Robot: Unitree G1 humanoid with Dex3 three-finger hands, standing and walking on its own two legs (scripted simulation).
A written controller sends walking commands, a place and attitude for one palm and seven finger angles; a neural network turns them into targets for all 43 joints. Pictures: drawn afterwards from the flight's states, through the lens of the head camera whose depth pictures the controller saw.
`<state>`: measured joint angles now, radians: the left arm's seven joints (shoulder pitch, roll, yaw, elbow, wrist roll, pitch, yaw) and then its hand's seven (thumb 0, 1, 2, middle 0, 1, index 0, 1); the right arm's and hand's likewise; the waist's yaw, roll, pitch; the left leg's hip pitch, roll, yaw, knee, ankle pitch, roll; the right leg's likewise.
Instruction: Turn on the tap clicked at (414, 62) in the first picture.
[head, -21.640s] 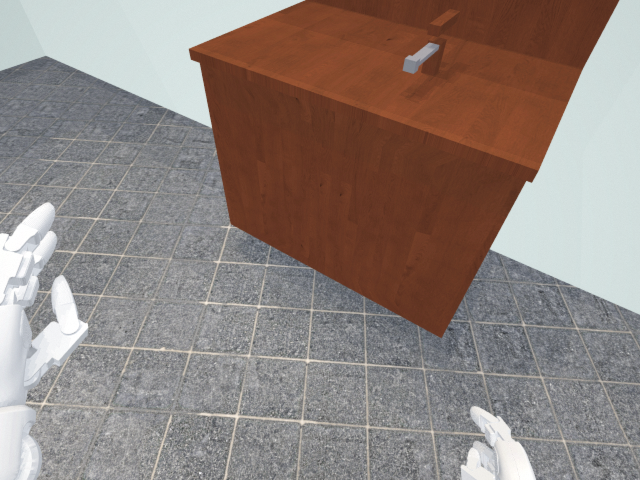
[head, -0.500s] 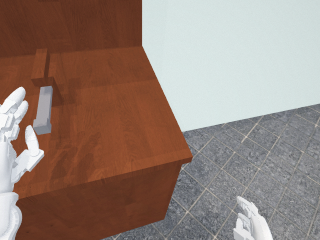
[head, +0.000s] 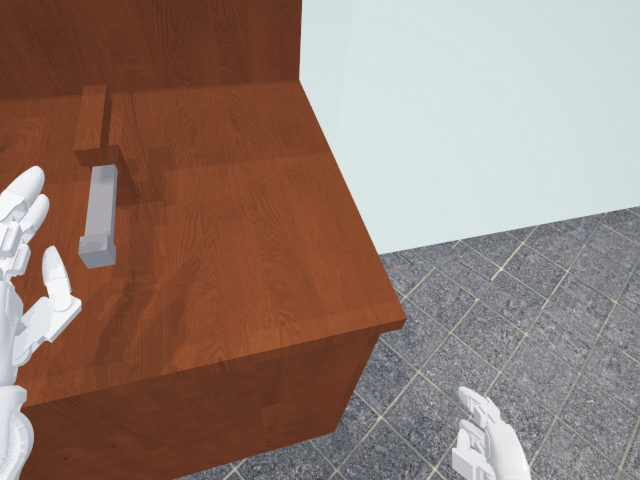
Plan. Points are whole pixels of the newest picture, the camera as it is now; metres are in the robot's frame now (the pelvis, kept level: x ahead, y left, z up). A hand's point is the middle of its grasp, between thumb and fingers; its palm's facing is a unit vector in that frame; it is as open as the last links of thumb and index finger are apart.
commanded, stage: come to a stop and stand still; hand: left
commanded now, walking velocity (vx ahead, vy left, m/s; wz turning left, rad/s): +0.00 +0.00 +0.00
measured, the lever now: (98, 250) +0.31 +0.29 +0.11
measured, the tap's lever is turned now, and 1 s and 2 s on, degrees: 0 0 0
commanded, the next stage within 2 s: look again from close up in 0.04 s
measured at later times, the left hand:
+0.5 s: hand (79, 312) +0.21 +0.24 +0.16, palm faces +0.39 -0.86 -0.33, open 7.4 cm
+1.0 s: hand (85, 316) +0.21 +0.24 +0.15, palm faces +0.37 -0.86 -0.36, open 7.4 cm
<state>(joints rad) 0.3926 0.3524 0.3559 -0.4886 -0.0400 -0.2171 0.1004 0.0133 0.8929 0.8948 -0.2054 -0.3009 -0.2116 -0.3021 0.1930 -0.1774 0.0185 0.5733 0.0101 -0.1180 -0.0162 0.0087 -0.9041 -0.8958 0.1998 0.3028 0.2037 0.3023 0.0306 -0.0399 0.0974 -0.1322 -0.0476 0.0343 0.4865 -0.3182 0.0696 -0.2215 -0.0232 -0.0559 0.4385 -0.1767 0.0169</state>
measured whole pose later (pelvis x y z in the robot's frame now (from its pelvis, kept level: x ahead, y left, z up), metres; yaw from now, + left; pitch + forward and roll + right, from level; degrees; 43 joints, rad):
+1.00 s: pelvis -0.01 -0.01 +0.00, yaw -1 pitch -2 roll -1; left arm 0.38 0.37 0.36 -0.39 -0.05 -0.25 0.08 0.01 0.89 0.89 -0.21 -0.30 -0.22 -0.30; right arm 0.25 -0.20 0.02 0.59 0.01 -0.15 -0.02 0.01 -0.90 -0.90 0.20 0.30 0.20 0.30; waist 0.03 -0.03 0.08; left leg -0.16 -0.03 0.05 0.49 -0.31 0.06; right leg -0.26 -0.01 -0.05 0.46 -0.17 0.00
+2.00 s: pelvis -0.01 +0.00 +0.00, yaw +2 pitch -3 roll -2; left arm 0.29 0.44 0.34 -0.42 0.00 -0.22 0.08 0.01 0.89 0.89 -0.21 -0.30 -0.21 -0.30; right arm 0.26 -0.21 0.04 0.54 0.01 -0.11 -0.06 0.01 -0.91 -0.90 0.20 0.30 0.20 0.30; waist 0.04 -0.04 0.08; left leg -0.16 -0.05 0.01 0.52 -0.31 0.07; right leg -0.24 -0.01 -0.04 0.49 -0.21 0.01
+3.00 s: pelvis +0.01 -0.05 -0.02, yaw +4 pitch +2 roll +0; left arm 0.44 0.31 0.30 -0.49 -0.19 0.01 0.08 0.01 0.90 0.89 -0.20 -0.30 -0.21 -0.30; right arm 0.22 -0.26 0.00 0.64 0.05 -0.19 -0.08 0.01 -0.91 -0.90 0.20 0.30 0.20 0.30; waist 0.08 0.04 -0.07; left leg -0.30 -0.03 -0.04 0.67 -0.40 0.01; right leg -0.37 0.01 -0.08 0.67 -0.34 -0.05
